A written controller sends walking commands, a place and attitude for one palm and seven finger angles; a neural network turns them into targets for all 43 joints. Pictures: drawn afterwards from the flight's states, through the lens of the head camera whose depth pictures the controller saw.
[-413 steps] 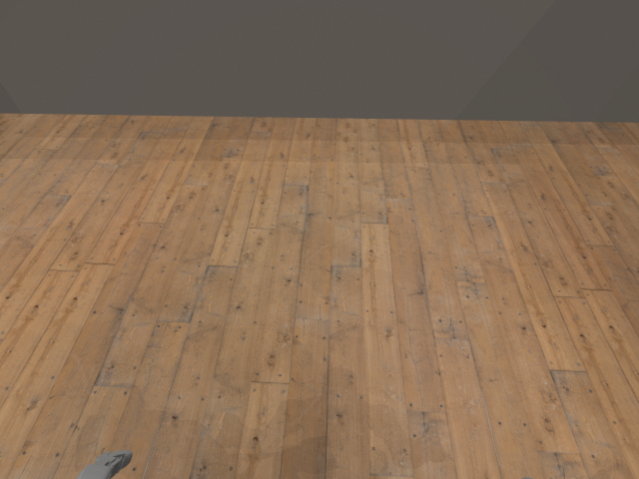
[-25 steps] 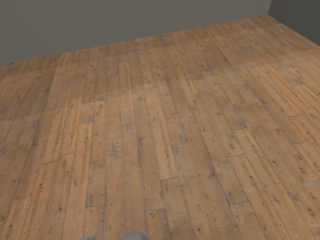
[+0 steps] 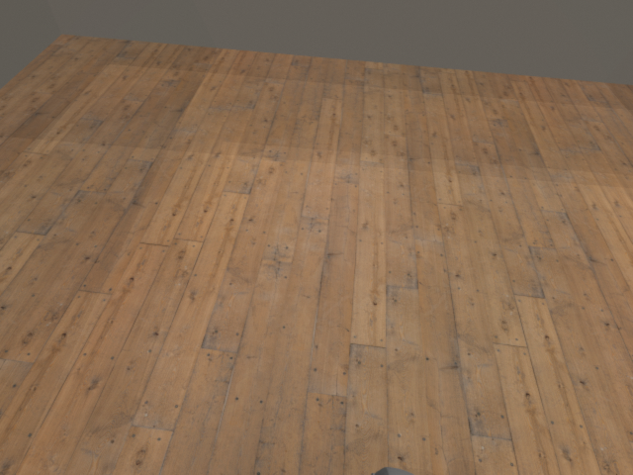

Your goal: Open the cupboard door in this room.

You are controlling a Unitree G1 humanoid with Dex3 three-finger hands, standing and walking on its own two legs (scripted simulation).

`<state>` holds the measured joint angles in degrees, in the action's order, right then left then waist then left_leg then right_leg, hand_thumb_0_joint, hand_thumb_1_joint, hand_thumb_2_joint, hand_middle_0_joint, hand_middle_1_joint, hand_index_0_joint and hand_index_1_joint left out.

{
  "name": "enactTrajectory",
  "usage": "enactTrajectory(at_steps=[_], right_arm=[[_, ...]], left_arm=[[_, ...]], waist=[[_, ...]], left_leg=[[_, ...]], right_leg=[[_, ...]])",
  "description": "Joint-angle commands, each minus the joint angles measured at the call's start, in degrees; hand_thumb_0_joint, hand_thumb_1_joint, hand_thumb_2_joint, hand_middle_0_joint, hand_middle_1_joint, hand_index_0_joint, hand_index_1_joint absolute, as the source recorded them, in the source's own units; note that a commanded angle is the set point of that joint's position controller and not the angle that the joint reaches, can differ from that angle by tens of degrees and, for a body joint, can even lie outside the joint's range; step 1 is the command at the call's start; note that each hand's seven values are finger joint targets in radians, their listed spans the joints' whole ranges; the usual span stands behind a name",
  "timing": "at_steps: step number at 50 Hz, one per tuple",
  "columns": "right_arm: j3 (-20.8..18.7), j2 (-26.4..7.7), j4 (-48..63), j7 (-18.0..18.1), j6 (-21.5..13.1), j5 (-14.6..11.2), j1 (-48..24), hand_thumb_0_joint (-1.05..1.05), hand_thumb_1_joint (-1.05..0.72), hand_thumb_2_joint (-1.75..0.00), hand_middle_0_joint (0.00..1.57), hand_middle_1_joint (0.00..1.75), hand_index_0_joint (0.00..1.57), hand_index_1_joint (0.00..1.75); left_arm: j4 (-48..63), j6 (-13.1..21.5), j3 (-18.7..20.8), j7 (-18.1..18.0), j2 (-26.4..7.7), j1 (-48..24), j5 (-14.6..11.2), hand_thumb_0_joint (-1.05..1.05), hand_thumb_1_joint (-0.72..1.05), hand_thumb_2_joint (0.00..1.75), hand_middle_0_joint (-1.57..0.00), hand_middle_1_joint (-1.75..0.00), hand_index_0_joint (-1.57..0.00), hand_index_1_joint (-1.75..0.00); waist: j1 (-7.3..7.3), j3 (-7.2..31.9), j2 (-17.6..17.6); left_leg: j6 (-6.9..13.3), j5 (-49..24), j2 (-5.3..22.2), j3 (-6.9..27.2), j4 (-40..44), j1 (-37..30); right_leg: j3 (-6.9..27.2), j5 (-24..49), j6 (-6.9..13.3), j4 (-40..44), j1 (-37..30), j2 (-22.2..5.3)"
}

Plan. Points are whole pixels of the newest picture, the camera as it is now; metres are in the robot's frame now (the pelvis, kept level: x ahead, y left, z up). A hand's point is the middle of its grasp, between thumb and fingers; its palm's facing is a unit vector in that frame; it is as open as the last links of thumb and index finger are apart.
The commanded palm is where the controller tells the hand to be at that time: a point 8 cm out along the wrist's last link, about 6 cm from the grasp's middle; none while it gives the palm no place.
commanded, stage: turn or walk to find it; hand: left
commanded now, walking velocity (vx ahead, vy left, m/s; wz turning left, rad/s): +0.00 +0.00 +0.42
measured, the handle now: out of the picture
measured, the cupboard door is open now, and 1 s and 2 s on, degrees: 0 0 0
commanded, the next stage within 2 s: none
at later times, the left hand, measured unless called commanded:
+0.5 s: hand out of the picture +0.02 +0.14 -0.14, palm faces +0.23 -0.93 -0.29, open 7.4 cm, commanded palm none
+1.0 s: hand out of the picture -0.15 +0.19 -0.18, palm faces +0.49 -0.84 -0.24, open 7.4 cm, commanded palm none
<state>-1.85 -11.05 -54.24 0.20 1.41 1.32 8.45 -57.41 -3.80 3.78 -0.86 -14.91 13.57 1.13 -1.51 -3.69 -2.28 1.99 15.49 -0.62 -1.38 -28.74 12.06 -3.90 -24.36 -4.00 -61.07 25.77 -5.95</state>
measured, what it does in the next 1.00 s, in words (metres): steps on the spot, turning left: right foot, then left foot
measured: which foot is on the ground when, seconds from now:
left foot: down 0.00-0.30, up 0.32-0.80, down 0.82-1.00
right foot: up 0.00-0.28, down 0.30-0.82, up 0.84-1.00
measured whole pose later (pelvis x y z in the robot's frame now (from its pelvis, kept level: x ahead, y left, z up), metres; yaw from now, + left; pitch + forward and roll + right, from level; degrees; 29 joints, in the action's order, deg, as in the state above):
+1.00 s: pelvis -0.08 -0.02 +0.00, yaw +26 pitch -1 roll -1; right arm -1.6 -10.6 -54.4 0.3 1.3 1.2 8.4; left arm -57.9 -3.9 3.8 -0.9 -14.8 13.6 1.2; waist -1.7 -3.4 -2.4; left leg 2.5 15.7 -0.7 -1.8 -28.7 11.6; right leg -3.7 -23.9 -4.0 -61.7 25.8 -6.3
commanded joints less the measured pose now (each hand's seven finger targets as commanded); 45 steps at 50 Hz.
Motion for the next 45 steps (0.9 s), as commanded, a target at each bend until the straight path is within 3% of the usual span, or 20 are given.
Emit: enactTrajectory(at_steps=[1, 8, 11, 13, 14, 15, 16, 17, 19, 22, 30, 34, 36, 38, 39, 40, 41, 42, 43, 45], right_arm=[[-3.07, -11.82, 1.95, 1.09, -1.18, -0.32, 4.23, 0.00, -0.90, -0.90, 0.20, 0.30, 0.20, 0.30], [-3.76, -12.09, 2.30, 0.84, -0.53, 0.22, 5.57, 0.00, -0.90, -0.90, 0.20, 0.30, 0.20, 0.30], [-4.07, -12.02, 2.95, 0.61, -0.21, 0.28, 3.74, 0.00, -0.90, -0.90, 0.20, 0.30, 0.20, 0.30], [-4.12, -11.10, 3.39, 0.42, -0.08, -0.17, 2.59, 0.00, -0.90, -0.90, 0.20, 0.30, 0.20, 0.30], [-3.87, -8.53, 3.66, 0.15, -0.17, -0.70, 3.47, 0.00, -0.90, -0.90, 0.20, 0.30, 0.20, 0.30], [-3.12, -4.94, 5.11, -0.10, -0.23, -0.85, 3.44, 0.00, -0.90, -0.90, 0.20, 0.30, 0.20, 0.30], [-3.97, -7.66, 5.43, 0.09, 0.35, -0.35, 1.86, 0.00, -0.90, -0.90, 0.20, 0.30, 0.20, 0.30], [-4.42, -8.41, 4.24, -0.05, 1.28, -0.04, 3.03, 0.00, -0.90, -0.90, 0.20, 0.30, 0.20, 0.30], [-4.54, -7.64, 1.53, -0.78, 2.04, 0.16, 5.14, 0.00, -0.90, -0.90, 0.20, 0.30, 0.20, 0.30], [-4.27, -6.51, -0.21, -1.21, 2.24, 0.05, 8.49, 0.00, -0.90, -0.90, 0.20, 0.30, 0.20, 0.30], [-3.52, -6.29, 0.55, -0.98, 2.31, -0.02, 2.90, 0.00, -0.90, -0.90, 0.20, 0.30, 0.20, 0.30], [-2.59, -5.15, 1.49, -0.89, 1.46, -0.56, -0.10, 0.00, -0.90, -0.90, 0.20, 0.30, 0.20, 0.30], [-2.26, -5.02, 1.86, -0.72, 0.98, -0.90, 0.03, 0.00, -0.90, -0.90, 0.20, 0.30, 0.20, 0.30], [-2.09, -4.98, 1.21, -0.56, 0.36, -1.03, 3.21, 0.00, -0.90, -0.90, 0.20, 0.30, 0.20, 0.30], [-2.23, -5.54, 0.69, -0.59, 0.08, -0.92, 5.05, 0.00, -0.90, -0.90, 0.20, 0.30, 0.20, 0.30], [-2.64, -7.67, 0.14, -0.65, -0.44, -0.82, 7.20, 0.00, -0.90, -0.90, 0.20, 0.30, 0.20, 0.30], [-3.85, -13.19, 0.52, -0.39, -0.90, -0.28, 8.06, 0.00, -0.90, -0.90, 0.20, 0.30, 0.20, 0.30], [-4.38, -16.21, 0.45, -0.01, -0.38, -0.41, 9.73, 0.00, -0.90, -0.90, 0.20, 0.30, 0.20, 0.30], [-4.17, -15.98, 0.32, 0.12, -0.12, -0.07, 9.01, 0.00, -0.90, -0.90, 0.20, 0.30, 0.20, 0.30], [-3.19, -12.58, 1.03, 1.14, -0.44, -0.06, 3.72, 0.00, -0.90, -0.90, 0.20, 0.30, 0.20, 0.30]], left_arm=[[5.56, 1.81, 0.48, 0.07, -3.33, -2.53, -0.26, 0.00, 0.90, 0.90, -0.20, -0.30, -0.20, -0.30], [8.17, 2.01, 0.14, -0.31, -2.03, -6.11, -0.63, 0.00, 0.90, 0.90, -0.20, -0.30, -0.20, -0.30], [7.58, 2.47, 0.17, -0.50, -1.89, -2.81, -0.95, 0.00, 0.90, 0.90, -0.20, -0.30, -0.20, -0.30], [6.57, 3.20, 0.49, -0.60, -2.73, 1.32, -0.84, 0.00, 0.90, 0.90, -0.20, -0.30, -0.20, -0.30], [6.39, 3.87, 1.10, -0.90, -5.72, 3.08, -0.33, 0.00, 0.90, 0.90, -0.20, -0.30, -0.20, -0.30], [6.57, 4.26, 2.12, -1.31, -11.00, 3.90, 0.52, 0.00, 0.90, 0.90, -0.20, -0.30, -0.20, -0.30], [7.49, 3.93, 1.85, -1.33, -11.50, 3.52, 0.04, 0.00, 0.90, 0.90, -0.20, -0.30, -0.20, -0.30], [8.17, 4.10, 2.04, -1.72, -8.93, -0.32, -0.15, 0.00, 0.90, 0.90, -0.20, -0.30, -0.20, -0.30], [9.57, 3.97, 0.97, -1.28, -6.20, -6.04, -0.25, 0.00, 0.90, 0.90, -0.20, -0.30, -0.20, -0.30], [9.38, 4.49, 0.30, -1.07, -4.19, -5.58, -0.29, 0.00, 0.90, 0.90, -0.20, -0.30, -0.20, -0.30], [6.43, 4.43, 0.97, -1.35, -5.77, 1.55, 0.30, 0.00, 0.90, 0.90, -0.20, -0.30, -0.20, -0.30], [4.85, 4.11, 1.39, -1.13, -7.54, 4.13, 0.74, 0.00, 0.90, 0.90, -0.20, -0.30, -0.20, -0.30], [4.46, 3.96, 1.80, -1.05, -8.45, 4.23, 0.81, 0.00, 0.90, 0.90, -0.20, -0.30, -0.20, -0.30], [4.11, 3.77, 1.90, -0.98, -8.87, 2.50, 0.65, 0.00, 0.90, 0.90, -0.20, -0.30, -0.20, -0.30], [4.25, 3.51, 1.90, -0.86, -8.64, 1.75, 0.26, 0.00, 0.90, 0.90, -0.20, -0.30, -0.20, -0.30], [4.48, 3.11, 1.70, -0.73, -7.38, 1.46, -0.30, 0.00, 0.90, 0.90, -0.20, -0.30, -0.20, -0.30], [6.03, 2.63, 1.11, -0.46, -3.84, 2.12, -0.80, 0.00, 0.90, 0.90, -0.20, -0.30, -0.20, -0.30], [7.75, 2.10, -0.12, -0.45, -2.14, -1.51, -0.21, 0.00, 0.90, 0.90, -0.20, -0.30, -0.20, -0.30], [8.01, 1.70, 0.27, -0.40, -3.28, -2.60, -0.09, 0.00, 0.90, 0.90, -0.20, -0.30, -0.20, -0.30], [6.11, 1.07, 0.87, -0.34, -3.86, -3.62, 0.10, 0.00, 0.90, 0.90, -0.20, -0.30, -0.20, -0.30]], waist=[[2.73, 4.24, 8.92], [3.79, 4.54, 11.18], [2.08, 5.62, 11.33], [-0.19, 7.22, 8.72], [-0.80, 8.67, 1.40], [-1.44, 7.36, -14.96], [-2.00, 6.49, -11.68], [-0.12, 4.64, -11.42], [2.74, -0.31, -5.33], [3.46, 0.10, -6.20], [-0.11, 1.14, -6.20], [-1.78, 3.55, -8.10], [-1.76, 5.00, -8.84], [0.25, 7.17, -8.48], [1.53, 7.69, -7.12], [3.13, 8.65, -1.27], [3.64, 8.16, 15.05], [4.86, 6.41, 19.45], [4.70, 5.54, 14.24], [3.12, 1.48, 16.95]], left_leg=[[6.89, -29.92, 14.11, 12.85, 9.38, -7.26], [8.35, -26.17, 14.15, 19.37, 8.60, -4.95], [7.28, -24.92, 12.46, 20.42, 6.58, -0.34], [4.16, -18.41, 9.10, 18.94, 2.67, 5.69], [0.83, -8.62, 5.12, 15.38, -2.99, 12.86], [-3.43, 12.06, -3.29, 5.34, -16.02, 22.78], [-3.52, 18.54, -2.10, 6.44, -27.40, 20.85], [-3.40, 15.32, -0.41, 8.82, -33.96, 20.08], [-3.96, 8.26, 0.64, 6.92, -41.18, 19.88], [-5.42, 2.43, 1.08, 4.77, -42.93, 20.05], [-6.72, 7.07, 3.75, 2.33, -32.51, 18.68], [-5.99, 11.47, 3.19, -0.79, -20.22, 14.26], [-5.25, 12.13, 2.85, -2.02, -15.32, 10.88], [-4.76, 7.33, 2.31, -3.49, -5.72, 5.89], [-4.38, 0.64, 2.06, -3.89, 0.46, 0.77], [-3.48, -6.66, 4.05, -1.09, 6.89, -6.31], [1.61, -17.72, 16.80, 16.45, 10.68, -12.76], [6.12, -29.14, 23.33, 21.13, 11.55, -10.02], [8.62, -25.31, 24.15, 18.71, 10.98, -6.06], [5.84, -23.32, 17.68, 15.27, 11.70, -3.28]], right_leg=[[2.25, 1.25, -1.14, 0.15, 4.73, 0.18], [2.77, -2.40, -0.64, 11.85, -0.20, 2.13], [1.78, 1.22, 0.12, 22.53, -8.24, 3.84], [1.37, 11.75, 0.45, 35.81, -18.51, 3.52], [7.21, 13.66, 1.97, 41.88, -26.91, -2.95], [22.12, 18.36, 7.85, 44.52, -29.73, -17.58], [23.65, 21.33, 12.71, 45.29, -20.60, -22.56], [20.03, 14.99, 12.95, 47.01, -15.80, -20.08], [12.52, 9.63, 10.18, 47.00, -10.93, -13.62], [4.36, 14.53, 7.97, 45.89, -12.90, -10.03], [4.15, 18.13, 11.11, 44.85, -18.44, -14.35], [2.67, 28.18, 12.29, 41.25, -21.62, -15.42], [2.48, 31.45, 12.80, 39.32, -21.48, -16.23], [-0.22, 33.09, 10.86, 34.89, -21.47, -15.58], [-2.78, 30.17, 8.46, 32.07, -18.47, -14.14], [-5.34, 24.27, 5.50, 25.80, -12.80, -11.90], [-7.93, 3.90, 1.12, 14.71, 1.50, -4.42], [-4.14, -11.72, -0.07, 6.26, 5.64, -1.36], [-0.87, -10.57, 0.67, 1.52, 4.24, -1.88], [2.13, -3.67, 0.19, -2.12, 6.48, -1.68]])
